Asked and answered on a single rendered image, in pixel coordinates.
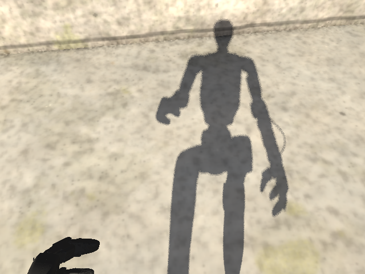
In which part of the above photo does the left robot hand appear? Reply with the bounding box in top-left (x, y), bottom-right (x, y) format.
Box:
top-left (27, 237), bottom-right (100, 274)

